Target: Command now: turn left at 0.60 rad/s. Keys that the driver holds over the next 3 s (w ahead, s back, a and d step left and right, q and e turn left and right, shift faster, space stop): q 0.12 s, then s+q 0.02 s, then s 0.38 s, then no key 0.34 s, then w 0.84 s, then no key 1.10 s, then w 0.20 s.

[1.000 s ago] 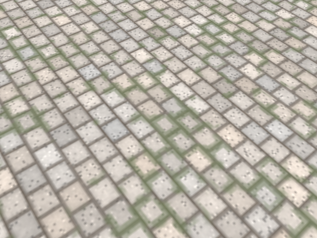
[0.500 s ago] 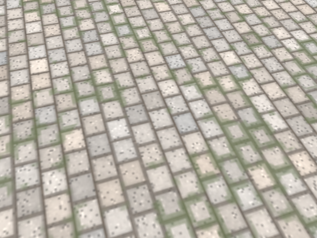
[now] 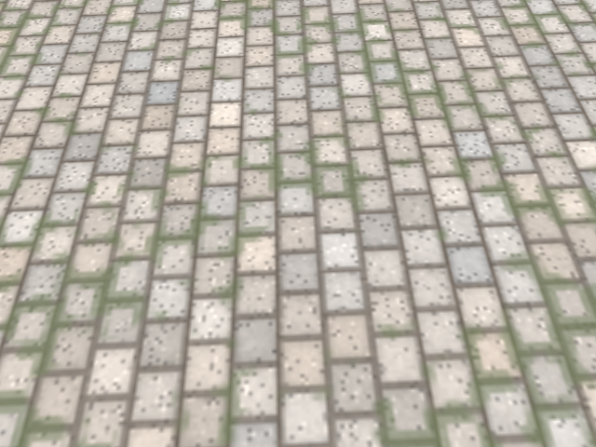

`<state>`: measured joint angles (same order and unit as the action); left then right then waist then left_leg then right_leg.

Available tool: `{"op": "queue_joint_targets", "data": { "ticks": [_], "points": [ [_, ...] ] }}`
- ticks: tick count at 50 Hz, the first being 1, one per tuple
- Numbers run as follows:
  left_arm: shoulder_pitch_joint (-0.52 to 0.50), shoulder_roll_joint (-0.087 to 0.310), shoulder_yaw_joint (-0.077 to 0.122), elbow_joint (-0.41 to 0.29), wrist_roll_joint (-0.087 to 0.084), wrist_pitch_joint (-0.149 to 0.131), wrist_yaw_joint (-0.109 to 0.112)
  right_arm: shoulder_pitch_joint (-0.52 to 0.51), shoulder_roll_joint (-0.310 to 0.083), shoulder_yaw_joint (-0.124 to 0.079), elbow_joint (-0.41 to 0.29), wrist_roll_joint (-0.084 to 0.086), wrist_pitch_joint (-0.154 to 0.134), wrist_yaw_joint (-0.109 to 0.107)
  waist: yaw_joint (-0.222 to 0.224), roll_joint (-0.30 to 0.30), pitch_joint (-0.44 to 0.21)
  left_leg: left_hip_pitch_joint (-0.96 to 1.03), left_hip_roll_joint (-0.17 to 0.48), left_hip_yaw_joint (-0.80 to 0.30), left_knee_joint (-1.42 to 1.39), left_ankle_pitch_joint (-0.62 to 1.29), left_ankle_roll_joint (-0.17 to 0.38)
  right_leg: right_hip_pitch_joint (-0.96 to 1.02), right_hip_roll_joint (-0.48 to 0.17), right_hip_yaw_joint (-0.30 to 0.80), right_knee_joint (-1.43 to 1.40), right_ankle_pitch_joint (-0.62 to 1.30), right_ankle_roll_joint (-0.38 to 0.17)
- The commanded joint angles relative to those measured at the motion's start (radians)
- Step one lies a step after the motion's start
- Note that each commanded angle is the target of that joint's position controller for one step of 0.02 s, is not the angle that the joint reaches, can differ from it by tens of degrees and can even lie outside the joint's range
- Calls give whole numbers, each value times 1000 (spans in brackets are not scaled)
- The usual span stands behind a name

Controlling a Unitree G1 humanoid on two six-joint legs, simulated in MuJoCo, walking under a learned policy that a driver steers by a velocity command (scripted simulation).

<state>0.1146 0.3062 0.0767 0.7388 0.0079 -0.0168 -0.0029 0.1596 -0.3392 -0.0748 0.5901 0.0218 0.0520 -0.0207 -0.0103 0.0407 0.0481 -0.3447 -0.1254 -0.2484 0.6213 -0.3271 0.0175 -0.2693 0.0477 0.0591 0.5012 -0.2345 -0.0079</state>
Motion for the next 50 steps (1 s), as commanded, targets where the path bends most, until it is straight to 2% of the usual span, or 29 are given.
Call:
{"op": "queue_joint_targets", "data": {
  "ticks": [1, 2, 3, 4, 6, 9, 12, 16, 18, 19, 20, 21, 22, 23, 24, 26, 30, 34, 37, 39, 40, 41, 42, 43, 44, 45, 46, 47, 50],
  "points": [
    [13, 193, 46, -74, 29, -9, 9, 56, -181, -58, -76, -15, -23, -9, -9, -249, -102, -220, 40, 62, 444, -321, -49, 145, -468, 447, -214, 347, -290],
    [-31, 141, 29, -88, 21, -8, 17, 62, -208, -73, -53, -5, -20, -6, -23, -190, -85, -214, 62, 71, 524, -250, -62, 114, -410, 344, -200, 314, -258],
    [-64, 121, 23, -95, 10, -4, 23, 75, -185, -72, -32, -4, -10, -7, -33, -163, -66, -220, 73, 87, 561, -190, -81, 109, -340, 250, -191, 254, -210],
    [-69, 109, 18, -96, -4, -2, 30, 74, -159, -67, -28, -5, -2, -8, -20, -167, -52, -255, 77, 96, 598, -136, -98, 129, -313, 201, -187, 248, -195],
    [-37, 114, 15, -92, 0, 8, 40, 46, -113, -52, -41, 5, 2, 0, 4, -175, -42, -265, 91, 149, 573, -90, -118, 145, -279, 112, -194, 301, -200],
    [15, 139, 23, -79, 9, 23, 43, -13, -72, -33, -71, 0, -4, 0, 43, -195, -82, -239, 113, 170, 434, -122, -137, 247, -307, 77, -139, 589, -237],
    [-3, 174, 35, -75, -6, 36, 31, 11, -51, -19, -63, -9, -5, 5, 39, -210, -129, -107, 128, 211, 273, -135, -129, 241, -327, 39, -100, 756, -242],
    [5, 182, 35, -47, -34, 45, 27, 63, -65, -25, -29, -3, 1, 15, 29, -226, -128, 2, 123, 242, 45, -50, -100, 233, -337, 51, -48, 730, -226],
    [17, 165, 26, -23, -52, 43, 30, 102, -68, -27, -3, -7, -8, 23, 3, -197, -118, 132, 109, 261, -238, 223, -50, 176, -298, 22, 5, 622, -157],
    [89, 133, 18, 0, -41, 34, 28, 70, -123, -38, -16, -10, -10, 19, 37, -84, -127, 242, 182, 162, -271, 534, -12, 83, -240, -30, 70, 413, -77],
    [133, 87, 2, -6, 15, 22, 19, 40, -231, -60, -46, -25, -1, 5, 80, 205, -156, 349, 423, -75, -188, 1042, 108, -105, -118, -135, 234, -127, 21],
    [30, 121, 10, -16, 6, 27, 30, 82, -194, -47, -45, -57, -11, 12, -33, 215, -200, 272, 541, -137, -208, 1072, 300, -168, -56, -86, 489, -481, 60],
    [5, 146, 23, -13, -19, 39, 36, 77, -170, -35, -27, -68, -26, 22, -39, 137, -188, 218, 508, -96, -223, 982, 318, -175, -61, -22, 650, -503, 59],
    [13, 131, 26, 6, -32, 55, 43, 27, -148, -29, -9, -61, -37, 23, -13, 113, -142, 200, 432, -26, -222, 882, 263, -202, -52, 6, 722, -456, 56],
    [47, 129, 31, 35, -33, 73, 54, -22, -130, -23, -4, -48, -45, 23, 6, 97, -115, 194, 389, 13, -220, 825, 218, -219, -44, 25, 749, -404, 63],
    [76, 135, 37, 51, -27, 88, 70, -55, -102, -7, 17, -30, -49, 19, 28, 95, -110, 180, 363, 42, -215, 849, 207, -199, 4, 44, 824, -331, 90],
    [71, 115, 27, 46, -36, 91, 79, -61, -49, 16, 54, -25, -49, -3, 11, 119, -131, 271, 365, 11, -264, 495, 213, -210, -3, 52, 690, -224, 105],
    [73, 85, 7, 46, -27, 81, 60, -73, -75, 9, 95, -29, -43, -12, -10, 145, -104, 225, 341, -36, -320, 114, 189, -61, -57, -12, 348, -262, 97],
    [126, 96, 8, 75, -27, 71, 37, -49, -106, -3, 133, -21, -35, -12, -20, 149, -69, 156, 340, -71, -342, -14, 181, 36, -49, -54, 143, -250, 67],
    [216, 70, 3, 127, -22, 66, 21, -49, -93, -2, 159, -5, -31, -14, 22, 99, -40, 64, 304, -38, -328, -64, 135, 159, -32, -96, -98, -55, 14],
    [219, 73, -2, 131, -8, 64, 17, -12, -78, 0, 180, -9, -35, -11, 15, 50, -24, 12, 267, -1, -293, -61, 84, 198, -53, -57, -141, 6, -19],
    [229, 115, -2, 119, 6, 60, 18, 7, -42, 9, 186, -31, -44, -4, -2, -97, -66, -62, 199, 87, -152, -83, 22, 266, -195, 103, -159, 75, -62],
    [179, 133, -6, 113, 18, 43, 8, -62, -19, 6, 159, -34, -49, -5, -3, -255, -27, 22, 112, 200, -113, -93, -33, -3, -330, 223, -224, -8, -170],
    [61, 109, -18, 76, 33, 18, 5, -95, -55, -5, 169, -32, -48, -11, -6, -215, 25, 126, 132, 187, -42, -43, -48, -122, -315, 222, -277, -138, -190],
    [46, 96, -21, 82, 34, -1, 14, -112, -41, -5, 178, -32, -49, -12, -3, -219, 24, 140, 117, 201, -17, 31, -50, -117, -270, 197, -307, -319, -153],
    [75, 146, -8, 96, 20, -10, 24, -120, -36, -8, 188, -30, -49, -15, 18, -243, 44, 89, 95, 237, 30, 27, -54, -85, -262, 213, -345, -448, -143],
    [114, 191, 6, 106, 3, -15, 33, -142, -72, -19, 179, -21, -52, -14, 55, -275, 95, -45, 97, 241, 120, -23, -56, -14, -309, 290, -386, -474, -169],
    [155, 189, 4, 115, -5, -18, 41, -153, -90, -29, 176, -6, -59, -9, 70, -260, 124, -186, 117, 221, 208, -89, -51, 82, -335, 343, -402, -444, -192],
    [234, 135, -3, 134, -28, -32, 46, -145, -46, -21, 186, 5, -89, 10, 89, -173, 118, -387, 169, 199, 210, -65, -37, 340, -343, 336, -392, -312, -205]
  ]
}}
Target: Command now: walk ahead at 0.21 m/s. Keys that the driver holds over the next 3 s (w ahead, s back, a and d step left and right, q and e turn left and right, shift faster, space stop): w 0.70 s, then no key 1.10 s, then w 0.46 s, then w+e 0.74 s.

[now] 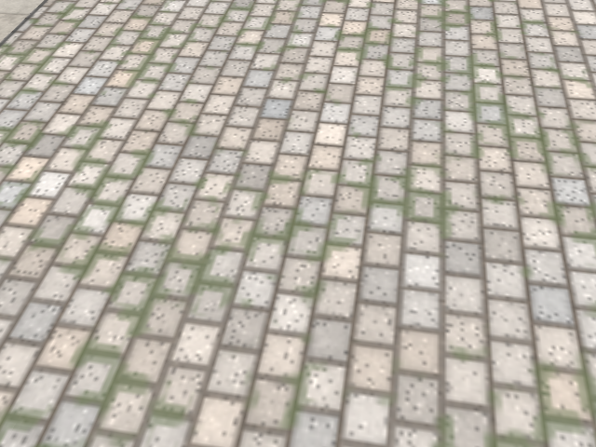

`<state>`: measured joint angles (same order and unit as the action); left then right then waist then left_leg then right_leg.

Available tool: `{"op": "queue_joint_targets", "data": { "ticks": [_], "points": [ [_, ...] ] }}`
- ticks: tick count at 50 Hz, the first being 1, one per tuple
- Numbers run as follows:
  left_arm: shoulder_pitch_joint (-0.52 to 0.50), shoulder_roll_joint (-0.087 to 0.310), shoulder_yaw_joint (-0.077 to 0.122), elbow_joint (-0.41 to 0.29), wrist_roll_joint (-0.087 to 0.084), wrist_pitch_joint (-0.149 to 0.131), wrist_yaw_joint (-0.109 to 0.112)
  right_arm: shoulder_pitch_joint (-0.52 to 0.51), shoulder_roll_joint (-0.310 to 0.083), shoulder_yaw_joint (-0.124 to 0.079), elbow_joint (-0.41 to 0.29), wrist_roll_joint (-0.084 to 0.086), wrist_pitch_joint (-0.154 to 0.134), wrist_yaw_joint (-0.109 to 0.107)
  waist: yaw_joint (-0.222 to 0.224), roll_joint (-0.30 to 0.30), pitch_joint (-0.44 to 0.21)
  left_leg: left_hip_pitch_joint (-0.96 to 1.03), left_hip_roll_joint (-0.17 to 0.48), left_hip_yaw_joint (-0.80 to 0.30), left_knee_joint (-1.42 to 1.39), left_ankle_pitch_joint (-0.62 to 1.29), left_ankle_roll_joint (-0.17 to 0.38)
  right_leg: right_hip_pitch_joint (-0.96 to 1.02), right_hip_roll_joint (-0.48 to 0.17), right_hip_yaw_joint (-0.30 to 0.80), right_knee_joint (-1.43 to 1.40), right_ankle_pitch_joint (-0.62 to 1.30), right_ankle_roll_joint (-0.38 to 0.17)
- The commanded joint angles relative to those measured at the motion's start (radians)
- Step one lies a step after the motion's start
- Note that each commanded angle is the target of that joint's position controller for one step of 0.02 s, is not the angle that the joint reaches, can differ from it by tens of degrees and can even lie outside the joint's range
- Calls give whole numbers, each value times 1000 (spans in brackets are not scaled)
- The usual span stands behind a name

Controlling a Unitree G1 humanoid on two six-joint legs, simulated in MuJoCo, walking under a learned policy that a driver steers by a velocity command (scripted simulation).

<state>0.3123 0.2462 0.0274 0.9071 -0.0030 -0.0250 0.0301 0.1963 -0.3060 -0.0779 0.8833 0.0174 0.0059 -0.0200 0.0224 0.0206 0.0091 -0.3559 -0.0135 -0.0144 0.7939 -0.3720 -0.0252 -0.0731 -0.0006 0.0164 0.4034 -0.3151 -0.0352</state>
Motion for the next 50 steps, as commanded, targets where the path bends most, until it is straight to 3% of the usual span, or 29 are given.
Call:
{"op": "queue_joint_targets", "data": {
  "ticks": [1, 4, 7, 9, 11, 12, 13, 14, 15, 16, 18, 21, 24, 28, 31, 33, 34, 35, 36, 37, 38, 39, 40, 41, 42, 44, 46, 48, 50],
  "points": [
    [48, 191, 47, -33, -18, -25, 13, -200, -67, -14, -110, 8, -54, 15, 66, -137, 141, -369, 62, -21, 2, 0, 5, 177, -284, 350, -293, -179, -175],
    [54, 207, 55, -39, -17, -26, 6, -212, -41, 1, -107, 8, -77, 34, 72, -142, 100, -235, 50, 28, -124, 47, -1, 136, -244, 257, -285, -68, -172],
    [47, 235, 66, -45, -24, -24, -8, -204, -52, 8, -103, 14, -85, 46, 55, -156, 100, -63, 28, 67, -238, 82, 9, 8, -239, 214, -272, -43, -177],
    [23, 240, 67, -51, -30, -20, -14, -131, -72, 4, -75, 19, -86, 48, -1, -147, 83, 102, 12, 83, -328, 187, 25, -85, -238, 189, -229, -7, -159],
    [12, 196, 50, -56, -19, -25, -20, 52, -129, -23, -15, 28, -83, 34, -97, -116, 3, 382, 0, 67, -365, 187, 61, -209, -187, 123, -53, 135, -107],
    [-8, 127, 25, -78, -3, -31, -26, 193, -192, -42, 10, 25, -83, 23, -164, 13, -94, 563, 159, -139, -427, 77, 118, -322, -106, 28, 259, 97, -46],
    [-17, 69, 9, -146, -7, -53, -20, 266, -307, -62, 21, 4, -88, 30, -151, 286, -158, 672, 396, -615, -571, -165, 273, -584, 27, -21, 580, -213, 5],
    [-33, 171, 35, -142, -37, -67, -16, 199, -213, -34, 12, -6, -103, 41, -136, 153, -84, 590, 411, -671, -619, -273, 305, -669, -18, 84, 740, -241, -2],
    [-37, 202, 44, -142, -54, -76, -24, 122, -154, -14, -8, -7, -112, 43, -98, 139, 16, 521, 371, -550, -629, -242, 274, -719, -68, 89, 769, -143, -26],
    [-41, 197, 44, -130, -50, -80, -26, 78, -124, -5, -21, -10, -115, 45, -79, 107, 45, 472, 322, -451, -641, -139, 249, -703, -102, 70, 761, -59, -31],
    [-63, 178, 48, -130, -25, -78, -35, 36, -93, 8, -34, -18, -111, 45, -50, 72, 69, 385, 257, -303, -662, 67, 221, -658, -146, 58, 699, 53, -19],
    [-87, 139, 39, -144, -10, -65, -48, 54, -108, 7, -26, -13, -109, 38, -40, 51, 72, 331, 225, -193, -698, 266, 237, -647, -152, 19, 614, 147, 27],
    [-194, 113, 26, -192, -6, -62, -45, 79, -125, 6, -13, -14, -106, 27, -60, 35, 97, 288, 196, -110, -718, 357, 234, -631, -134, -3, 405, 272, 60],
    [-338, 89, 10, -242, -14, -72, -59, 166, -141, 5, 17, -3, -103, 17, -107, 32, 120, 281, 196, -57, -735, 369, 221, -539, -81, -42, 180, 428, 52],
    [-375, 109, 14, -269, -19, -77, -75, 192, -145, 1, 34, 5, -90, 14, -89, 34, 119, 396, 247, -55, -686, 434, 204, -550, -71, -11, 107, 407, 13],
    [-346, 134, 23, -267, -18, -77, -81, 188, -158, -6, 33, 3, -79, 11, -55, 46, 81, 468, 270, -53, -614, 586, 185, -503, -52, -15, 97, 339, -16],
    [-299, 156, 33, -258, -18, -75, -79, 182, -172, -11, 30, -2, -72, 10, -25, 66, 36, 494, 269, -49, -540, 756, 175, -431, -24, -33, 107, 287, -33],
    [-192, 186, 50, -231, -18, -71, -74, 173, -177, -12, 28, -8, -62, 10, 36, 75, -40, 494, 247, -29, -395, 925, 161, -291, 10, -64, 107, 257, -59],
    [-41, 224, 70, -191, -12, -67, -64, 172, -159, -3, 21, -15, -52, 5, 112, 62, -139, 406, 192, 4, -175, 947, 122, -64, 4, -64, 102, 305, -88],
    [68, 308, 87, -172, 23, -65, -57, 266, -70, 25, -8, -32, -59, 8, 87, -97, -303, 60, 90, 30, 180, 619, 69, 344, -229, 232, 163, 410, -196],
    [94, 299, 81, -157, 21, -63, -67, 371, 14, 52, 26, -26, -77, 15, 49, -293, -450, -153, -86, -72, 458, -238, 28, 500, -411, 635, 18, 403, -315],
    [58, 215, 57, -166, 10, -64, -68, 276, -118, 19, 22, 7, -90, 19, 79, -183, -360, -211, -44, -168, 555, -256, 37, 402, -377, 584, -27, 455, -276],
    [-38, 193, 47, -174, 4, -66, -66, 194, -141, 11, -10, 23, -95, 17, 48, -138, -203, -249, 8, -117, 542, -192, 39, 244, -354, 411, -36, 584, -249],
    [-99, 168, 40, -177, 5, -68, -67, 147, -131, 13, -16, 10, -94, 10, 19, -50, -126, -225, 57, -81, 486, -121, 31, 106, -309, 299, -55, 699, -229],
    [-137, 150, 35, -176, 11, -72, -69, 140, -117, 9, -16, -2, -84, 5, -14, -43, -84, -176, 89, -70, 428, -74, 24, 1, -274, 222, -83, 764, -213],
    [-172, 129, 29, -162, 27, -82, -73, 186, -70, 15, 0, -7, -55, -2, -58, -77, -91, -54, 105, -64, 360, -11, 8, -118, -235, 141, -137, 823, -214],
    [-196, 125, 24, -138, 30, -91, -71, 193, -46, 21, -3, -15, -34, -10, -83, -89, -87, -12, 112, -57, 242, 36, -13, -181, -216, 75, -159, 864, -225],
    [-213, 143, 26, -118, 27, -84, -60, 143, -39, 26, -27, -27, -26, -15, -81, -107, -88, 5, 119, -49, 85, 112, -25, -191, -195, 29, -164, 845, -216],
    [-198, 165, 30, -98, 26, -68, -49, 85, -41, 30, -39, -26, -24, -12, -55, -107, -100, 34, 112, -36, -30, 208, -28, -178, -182, 12, -169, 758, -199]
  ]
}}
Over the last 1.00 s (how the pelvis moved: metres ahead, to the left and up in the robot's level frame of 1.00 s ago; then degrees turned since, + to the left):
-0.09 0.00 0.01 10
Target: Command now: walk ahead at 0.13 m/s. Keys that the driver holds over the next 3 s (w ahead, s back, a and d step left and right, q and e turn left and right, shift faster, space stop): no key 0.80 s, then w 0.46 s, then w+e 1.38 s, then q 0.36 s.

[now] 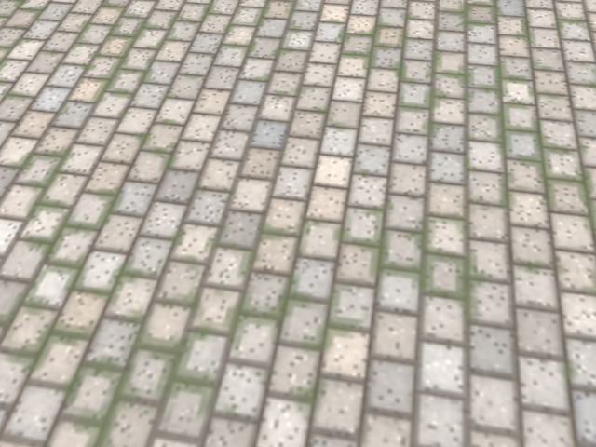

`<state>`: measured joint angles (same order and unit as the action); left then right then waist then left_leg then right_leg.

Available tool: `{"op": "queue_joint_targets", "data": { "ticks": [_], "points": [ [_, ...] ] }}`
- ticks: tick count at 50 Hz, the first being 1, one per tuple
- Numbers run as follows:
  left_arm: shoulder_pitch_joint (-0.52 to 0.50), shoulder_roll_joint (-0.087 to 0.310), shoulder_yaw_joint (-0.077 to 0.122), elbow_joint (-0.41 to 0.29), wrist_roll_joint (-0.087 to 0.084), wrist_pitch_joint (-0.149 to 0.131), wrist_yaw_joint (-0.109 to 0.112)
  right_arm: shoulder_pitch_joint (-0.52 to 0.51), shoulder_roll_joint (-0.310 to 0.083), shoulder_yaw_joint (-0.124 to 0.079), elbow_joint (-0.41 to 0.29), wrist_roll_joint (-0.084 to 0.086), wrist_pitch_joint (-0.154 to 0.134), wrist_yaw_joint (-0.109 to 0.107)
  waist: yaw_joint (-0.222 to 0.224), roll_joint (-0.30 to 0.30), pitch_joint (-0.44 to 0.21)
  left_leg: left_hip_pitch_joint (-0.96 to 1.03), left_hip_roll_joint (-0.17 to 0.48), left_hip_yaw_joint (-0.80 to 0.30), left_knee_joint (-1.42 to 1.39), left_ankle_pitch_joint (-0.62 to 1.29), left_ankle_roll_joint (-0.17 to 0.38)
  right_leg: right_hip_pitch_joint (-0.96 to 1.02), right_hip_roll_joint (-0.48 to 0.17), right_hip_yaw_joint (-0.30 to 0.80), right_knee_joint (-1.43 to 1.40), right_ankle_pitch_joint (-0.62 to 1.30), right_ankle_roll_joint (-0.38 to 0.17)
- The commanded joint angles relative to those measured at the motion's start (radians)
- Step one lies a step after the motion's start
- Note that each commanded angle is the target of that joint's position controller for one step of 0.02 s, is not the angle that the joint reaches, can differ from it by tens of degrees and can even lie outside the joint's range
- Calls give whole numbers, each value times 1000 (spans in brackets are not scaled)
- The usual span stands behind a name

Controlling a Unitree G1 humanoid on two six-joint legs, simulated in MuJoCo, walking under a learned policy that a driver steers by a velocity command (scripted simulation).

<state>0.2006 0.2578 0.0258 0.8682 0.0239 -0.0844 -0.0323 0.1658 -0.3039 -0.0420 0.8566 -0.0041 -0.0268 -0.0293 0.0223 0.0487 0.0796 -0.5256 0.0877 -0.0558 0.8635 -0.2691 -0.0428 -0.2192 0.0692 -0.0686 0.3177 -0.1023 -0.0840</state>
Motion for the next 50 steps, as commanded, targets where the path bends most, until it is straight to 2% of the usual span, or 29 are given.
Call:
{"op": "queue_joint_targets", "data": {
  "ticks": [1, 3, 5, 7, 8, 9, 10, 11, 12, 13, 16, 20, 25, 40, 41, 42, 43, 44, 45, 46, 47, 48, 50],
  "points": [
    [-72, 162, 32, -46, -1, 0, 17, 90, -52, -9, -17, -1, 11, -2, -42, -127, -171, 213, 6, 8, -137, 135, -11, -24, -255, 103, -88, 480, -147],
    [-59, 165, 30, -24, -3, 14, 20, 49, -67, -15, -26, 3, 17, -1, -26, -117, -153, 225, 2, 3, -200, 136, -6, -17, -267, 129, -90, 325, -144],
    [-61, 156, 25, -9, -10, 27, 20, 22, -74, -19, -35, -1, 19, -3, -27, -115, -129, 247, -5, 5, -277, 110, 7, -15, -273, 158, -71, 187, -135],
    [-53, 121, 11, 6, -24, 35, 21, 32, -76, -22, -29, -15, 15, -6, -51, -90, -115, 350, -11, 8, -449, 233, 32, -37, -226, 156, -13, 47, -75],
    [-15, 94, 1, 14, -12, 32, 21, 33, -114, -30, -33, -20, 12, -12, -36, -41, -125, 416, 45, -51, -476, 413, 49, -56, -181, 140, 33, -21, -24],
    [78, 96, 3, 28, 3, 27, 18, 8, -177, -41, -39, -10, 17, -18, 39, 62, -140, 466, 97, -98, -430, 513, 91, -98, -107, 99, 62, -128, 16],
    [88, 77, -4, 36, 0, 32, 23, -19, -130, -33, -26, 0, 23, -14, 46, 109, -156, 411, 80, -91, -433, 365, 117, -49, -84, 67, 37, -161, 41],
    [24, 103, -2, 30, -3, 41, 28, -36, -80, -25, -27, 3, 24, -5, 11, 64, -126, 361, 37, -69, -443, 270, 96, -18, -84, 61, 40, -139, 50],
    [-8, 117, 2, 29, -10, 51, 34, -39, -66, -20, -22, -3, 22, 0, -4, 30, -117, 358, 18, -51, -444, 281, 77, -22, -89, 62, 51, -112, 47],
    [-16, 118, 2, 31, -12, 60, 39, -36, -72, -19, -13, -7, 16, 4, -7, 27, -114, 367, 7, -41, -436, 323, 67, -19, -94, 68, 57, -69, 43],
    [-11, 127, 3, 42, -12, 71, 43, -22, -83, -22, 21, 0, 4, 4, -7, 17, -134, 391, -1, -28, -412, 416, 69, 19, -108, 75, 69, 28, 42],
    [-14, 125, 6, 65, -19, 77, 46, -33, -83, -22, 51, 3, 6, 1, -10, -17, -144, 405, -9, -19, -399, 454, 77, 46, -113, 73, 85, 96, 48],
    [-13, 122, 7, 94, -20, 86, 50, -50, -80, -22, 85, 4, 16, -2, -9, -43, -128, 402, -20, -10, -404, 420, 79, 53, -115, 71, 82, 89, 53],
    [16, 111, -1, 158, -16, 79, 60, -64, -63, -21, 173, 1, 34, -10, -15, -45, -70, 389, -43, 7, -442, 273, 65, 15, -120, 73, 44, -41, 58],
    [38, 106, -1, 171, -17, 79, 61, -49, -53, -18, 186, 2, 36, -11, -14, -50, -88, 393, -59, 24, -437, 172, 64, 21, -114, 70, 31, -148, 53],
    [47, 118, 4, 175, -23, 81, 63, -48, -52, -19, 191, 6, 38, -11, -11, -68, -68, 364, -87, 52, -410, 14, 64, 4, -117, 85, 13, -305, 36],
    [46, 143, 13, 171, -30, 83, 66, -52, -54, -22, 190, 10, 36, -11, -7, -104, -33, 301, -116, 83, -361, -150, 66, -15, -142, 131, -16, -480, 4],
    [60, 167, 22, 167, -35, 81, 68, -75, -52, -22, 178, 9, 29, -9, 6, -146, 12, 212, -130, 104, -294, -221, 66, -23, -203, 219, -71, -633, -36],
    [83, 198, 34, 168, -40, 74, 70, -106, -45, -21, 159, 12, 15, -4, 18, -198, 52, 132, -127, 125, -191, -198, 68, -16, -301, 344, -143, -732, -89],
    [92, 219, 45, 170, -45, 62, 72, -128, -36, -19, 143, 17, 0, 4, 23, -221, 94, 72, -82, 97, -98, -162, 78, -22, -389, 451, -187, -739, -139],
    [99, 205, 46, 169, -40, 48, 73, -136, -39, -22, 136, 24, -14, 12, 23, -208, 116, -8, -46, 67, -31, -189, 87, 15, -431, 494, -200, -679, -165],
    [106, 188, 45, 167, -39, 36, 70, -139, -42, -25, 131, 31, -25, 20, 24, -193, 122, -81, -17, 44, 6, -231, 94, 76, -443, 497, -194, -605, -170],
    [93, 171, 47, 155, -52, 24, 63, -136, -35, -24, 126, 39, -46, 34, 14, -159, 99, -81, 9, 43, -102, -225, 105, 145, -403, 406, -162, -469, -132]
  ]
}}
Over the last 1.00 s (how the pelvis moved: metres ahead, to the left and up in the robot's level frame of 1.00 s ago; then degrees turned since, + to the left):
0.40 0.00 0.00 0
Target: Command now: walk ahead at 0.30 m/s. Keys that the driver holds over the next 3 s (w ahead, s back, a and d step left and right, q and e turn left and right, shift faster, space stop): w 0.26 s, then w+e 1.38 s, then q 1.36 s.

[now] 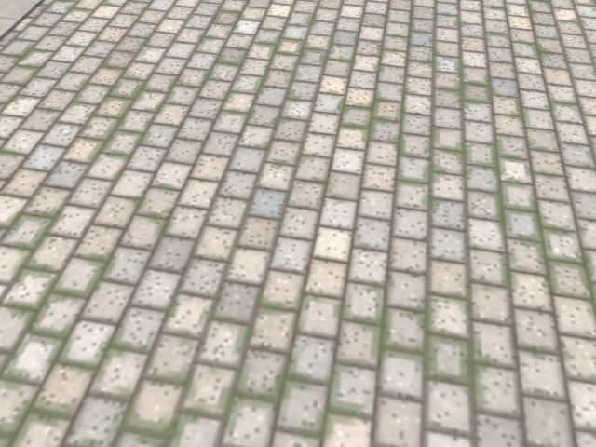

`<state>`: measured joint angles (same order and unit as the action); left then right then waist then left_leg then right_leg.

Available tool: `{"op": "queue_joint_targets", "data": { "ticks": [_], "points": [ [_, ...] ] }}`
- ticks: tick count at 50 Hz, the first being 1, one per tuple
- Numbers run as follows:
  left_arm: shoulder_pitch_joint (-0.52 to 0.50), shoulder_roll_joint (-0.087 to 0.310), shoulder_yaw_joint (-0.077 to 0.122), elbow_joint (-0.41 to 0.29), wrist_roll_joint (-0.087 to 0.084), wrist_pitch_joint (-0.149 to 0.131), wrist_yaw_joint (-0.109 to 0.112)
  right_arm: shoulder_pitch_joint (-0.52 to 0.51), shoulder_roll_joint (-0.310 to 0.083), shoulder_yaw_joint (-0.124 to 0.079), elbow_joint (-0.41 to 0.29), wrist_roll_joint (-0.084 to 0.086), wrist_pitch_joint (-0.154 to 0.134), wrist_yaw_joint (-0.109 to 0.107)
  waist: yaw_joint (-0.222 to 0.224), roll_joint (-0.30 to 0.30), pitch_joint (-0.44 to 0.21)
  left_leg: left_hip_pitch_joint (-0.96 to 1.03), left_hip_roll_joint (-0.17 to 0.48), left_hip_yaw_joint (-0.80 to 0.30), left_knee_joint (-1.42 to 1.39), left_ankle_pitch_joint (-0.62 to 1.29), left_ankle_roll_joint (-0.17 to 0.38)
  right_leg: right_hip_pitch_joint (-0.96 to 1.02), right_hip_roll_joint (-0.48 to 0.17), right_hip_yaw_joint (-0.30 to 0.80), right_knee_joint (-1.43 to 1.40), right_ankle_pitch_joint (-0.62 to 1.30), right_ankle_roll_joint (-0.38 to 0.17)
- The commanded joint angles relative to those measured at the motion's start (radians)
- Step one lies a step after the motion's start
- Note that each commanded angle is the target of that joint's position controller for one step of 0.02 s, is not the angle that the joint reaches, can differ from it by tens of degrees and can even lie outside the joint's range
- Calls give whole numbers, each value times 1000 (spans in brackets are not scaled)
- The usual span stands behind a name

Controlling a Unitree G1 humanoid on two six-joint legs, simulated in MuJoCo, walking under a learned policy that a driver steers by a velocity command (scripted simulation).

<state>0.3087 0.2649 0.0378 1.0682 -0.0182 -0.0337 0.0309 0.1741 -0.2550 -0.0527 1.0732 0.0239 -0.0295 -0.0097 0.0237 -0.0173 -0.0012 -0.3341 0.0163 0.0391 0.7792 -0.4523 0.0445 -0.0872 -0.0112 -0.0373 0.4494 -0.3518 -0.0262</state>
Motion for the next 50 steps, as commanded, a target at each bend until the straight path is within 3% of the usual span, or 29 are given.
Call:
{"op": "queue_joint_targets", "data": {
  "ticks": [1, 3, 4, 5, 6, 7, 8, 9, 10, 12, 17, 21, 24, 25, 27, 28, 29, 30, 31, 32, 33, 34, 35, 36, 38, 41, 44, 46, 50],
  "points": [
    [-28, 167, 38, -50, -14, -26, -4, -135, -77, -13, -86, 10, -51, 19, 2, -85, 157, -181, 64, -18, -108, 3, 15, -14, -282, 307, -274, -160, -169],
    [-60, 180, 42, -61, -16, -17, -12, 3, -67, -22, -23, 7, -53, 23, -65, -76, 92, 148, -22, 82, -258, 213, -6, -179, -196, 179, -189, -68, -136],
    [-58, 172, 38, -66, -11, -17, -15, 105, -88, -36, 16, 5, -47, 20, -102, -61, 51, 295, -57, 92, -267, 232, -11, -248, -160, 141, -109, 13, -119],
    [-77, 126, 24, -74, -5, -23, -18, 209, -128, -52, 37, 5, -46, 14, -151, 32, 17, 413, 20, -34, -330, 195, 20, -323, -98, 54, 110, 118, -73],
    [-84, 40, 0, -123, 11, -37, -19, 333, -250, -76, 52, 3, -47, 8, -165, 337, -51, 554, 281, -487, -505, 68, 161, -537, 27, -57, 489, -55, 11],
    [-119, 61, 8, -146, -13, -52, -17, 338, -207, -53, 56, -16, -67, 22, -158, 280, -65, 527, 383, -759, -612, -76, 258, -637, 48, 89, 716, -233, 7],
    [-131, 91, 16, -154, -43, -65, -22, 239, -168, -36, 28, -15, -84, 24, -110, 183, 30, 477, 382, -681, -608, -123, 242, -732, -19, 137, 805, -170, -26],
    [-130, 103, 19, -149, -45, -73, -27, 171, -124, -22, 2, -14, -93, 29, -84, 134, 68, 431, 333, -559, -611, -85, 201, -742, -66, 126, 804, -67, -49],
    [-129, 107, 26, -141, -32, -78, -27, 127, -108, -12, -16, -16, -96, 34, -63, 100, 91, 387, 298, -463, -623, 18, 170, -727, -97, 115, 754, 21, -56],
    [-123, 106, 37, -133, -13, -70, -34, 125, -76, 2, -21, -24, -90, 33, -42, 108, 90, 324, 232, -303, -642, 222, 128, -633, -127, 96, 650, 118, -46],
    [-247, 34, 24, -178, -8, -43, -46, 194, -119, -4, -13, -36, -78, -2, -63, 72, 109, 310, 202, -109, -678, 465, 129, -649, -109, 57, 409, 279, 9],
    [-373, 16, 9, -230, -12, -42, -63, 230, -127, -8, -15, -33, -78, -14, -94, 76, 138, 285, 200, 8, -719, 477, 114, -573, -70, 12, 218, 414, -8],
    [-430, 17, 6, -267, -12, -44, -84, 257, -122, -12, -12, -23, -67, -14, -94, 66, 153, 381, 234, 59, -680, 560, 103, -583, -59, 3, 153, 397, -46],
    [-435, 24, 8, -277, -12, -45, -91, 251, -129, -16, -17, -22, -62, -15, -83, 70, 146, 419, 245, 75, -647, 647, 95, -575, -49, -8, 140, 367, -61],
    [-397, 59, 25, -287, -10, -46, -103, 223, -160, -26, -39, -24, -49, -21, -37, 107, 84, 476, 258, 108, -513, 1015, 75, -480, 5, -60, 150, 279, -97],
    [-317, 91, 43, -275, -12, -43, -105, 211, -173, -30, -52, -28, -39, -25, 11, 131, 22, 488, 255, 125, -382, 1184, 62, -381, 42, -84, 165, 234, -117],
    [-166, 133, 70, -237, -14, -38, -103, 193, -179, -31, -68, -31, -28, -29, 88, 135, -62, 441, 233, 144, -184, 1253, 41, -192, 86, -100, 137, 240, -143],
    [-9, 193, 103, -204, -14, -29, -89, 192, -180, -26, -90, -34, -29, -32, 158, 90, -144, 230, 200, 142, 81, 1079, 7, 95, 42, 22, 117, 225, -186],
    [82, 289, 122, -201, -6, -24, -75, 284, -40, 17, -137, -49, -57, -9, 81, -174, -286, -223, 10, 110, 518, 283, -65, 486, -246, 580, 55, 23, -378],
    [89, 240, 102, -203, 0, -26, -70, 225, -57, 20, -151, -18, -109, 9, 96, -140, -386, -367, -72, -113, 677, -98, -43, 546, -335, 916, -157, -89, -419],
    [42, 188, 88, -202, 6, -38, -67, 105, -136, -5, -194, 23, -137, 16, 106, -113, -229, -471, -7, -152, 686, -30, -12, 444, -298, 767, -191, -43, -349],
    [-40, 153, 77, -222, 3, -50, -68, 63, -146, -6, -209, 24, -149, 11, 66, -24, -129, -449, 45, -142, 607, 65, 3, 277, -256, 619, -200, 59, -312],
    [-116, 121, 66, -243, 6, -57, -72, 56, -146, -16, -202, 5, -148, -1, 16, 45, -66, -382, 79, -135, 515, 113, -4, 112, -211, 511, -215, 165, -286],
    [-161, 101, 59, -260, 15, -60, -71, 78, -149, -25, -202, -9, -134, -8, -26, 32, -41, -295, 109, -140, 450, 140, -13, -9, -175, 435, -235, 238, -273],
    [-169, 106, 58, -269, 10, -58, -62, 94, -123, -28, -218, -25, -105, -12, -59, 2, -19, -226, 123, -128, 353, 147, -44, -132, -144, 373, -265, 295, -274],
    [-106, 153, 70, -265, 6, -58, -36, -13, -104, -25, -272, -43, -86, -20, -36, -16, 22, -244, 104, -93, 152, 290, -95, -219, -110, 306, -286, 326, -268],
    [-49, 163, 74, -262, -1, -48, -22, -140, -80, -14, -314, -37, -91, -15, 15, -41, 37, -201, 52, -86, -115, 499, -104, -235, -61, 267, -264, 267, -215],
    [-10, 166, 76, -254, -5, -42, -20, -203, -77, -9, -339, -25, -97, -5, 46, -57, 29, -156, 18, -76, -211, 571, -105, -222, -66, 284, -248, 237, -196],
    [32, 151, 75, -247, -11, -28, -12, -235, -127, -20, -369, -13, -111, 16, 43, -71, 8, -141, 7, -125, -307, 498, -84, -79, -119, 397, -129, 203, -177]
  ]
}}
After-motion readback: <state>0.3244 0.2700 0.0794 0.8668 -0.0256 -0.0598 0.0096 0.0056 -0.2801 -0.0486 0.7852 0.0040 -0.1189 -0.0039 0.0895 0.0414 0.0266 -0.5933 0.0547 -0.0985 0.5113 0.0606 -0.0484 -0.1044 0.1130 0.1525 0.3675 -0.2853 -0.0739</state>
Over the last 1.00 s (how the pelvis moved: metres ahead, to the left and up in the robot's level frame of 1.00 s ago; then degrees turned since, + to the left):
0.11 0.04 -0.01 0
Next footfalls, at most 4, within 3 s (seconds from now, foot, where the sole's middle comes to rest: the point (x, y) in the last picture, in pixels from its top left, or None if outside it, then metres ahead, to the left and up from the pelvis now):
0.60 right None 0.43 -0.10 -0.77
1.08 left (303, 361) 0.76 0.02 -0.77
1.60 right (449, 338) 0.84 -0.35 -0.77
2.10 left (426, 258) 1.10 -0.33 -0.77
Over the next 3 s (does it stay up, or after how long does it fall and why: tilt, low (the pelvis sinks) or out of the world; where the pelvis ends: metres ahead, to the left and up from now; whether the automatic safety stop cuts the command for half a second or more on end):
stays up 0.96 -0.35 -0.01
